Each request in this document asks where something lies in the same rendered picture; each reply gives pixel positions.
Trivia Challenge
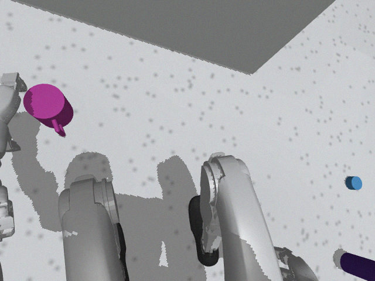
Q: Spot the left robot arm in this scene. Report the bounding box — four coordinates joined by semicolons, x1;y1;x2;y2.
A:
0;120;15;281

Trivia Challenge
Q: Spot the left robot hand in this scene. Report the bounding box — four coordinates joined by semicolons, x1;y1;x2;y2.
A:
0;73;28;152

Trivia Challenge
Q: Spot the right robot hand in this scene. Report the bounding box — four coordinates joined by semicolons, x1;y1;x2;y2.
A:
274;246;319;281

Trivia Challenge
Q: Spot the right robot foot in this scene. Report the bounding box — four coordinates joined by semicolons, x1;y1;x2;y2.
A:
189;196;219;266

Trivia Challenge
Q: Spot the left robot foot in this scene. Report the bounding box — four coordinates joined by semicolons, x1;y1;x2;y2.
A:
117;223;129;281

